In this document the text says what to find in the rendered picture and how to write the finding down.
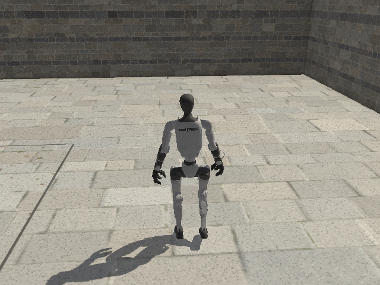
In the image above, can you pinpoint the robot left forearm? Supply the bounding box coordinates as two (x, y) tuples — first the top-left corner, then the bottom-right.
(154, 144), (166, 171)

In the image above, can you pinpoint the robot right upper arm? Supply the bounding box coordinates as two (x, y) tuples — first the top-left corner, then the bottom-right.
(200, 119), (217, 151)

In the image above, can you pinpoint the robot torso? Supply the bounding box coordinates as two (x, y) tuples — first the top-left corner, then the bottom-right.
(175, 116), (202, 178)

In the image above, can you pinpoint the humanoid robot head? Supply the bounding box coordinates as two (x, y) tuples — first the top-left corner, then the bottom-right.
(178, 94), (198, 122)

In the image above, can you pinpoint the robot left hand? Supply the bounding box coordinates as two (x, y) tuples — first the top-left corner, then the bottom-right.
(152, 170), (166, 185)

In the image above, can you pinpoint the robot left upper arm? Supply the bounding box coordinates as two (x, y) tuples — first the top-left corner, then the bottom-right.
(161, 120), (176, 154)

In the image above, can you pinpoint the robot right hand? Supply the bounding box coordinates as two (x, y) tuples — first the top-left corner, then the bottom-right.
(211, 162), (224, 176)

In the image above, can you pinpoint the robot right forearm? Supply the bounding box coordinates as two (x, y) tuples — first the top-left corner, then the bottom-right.
(211, 143), (223, 165)

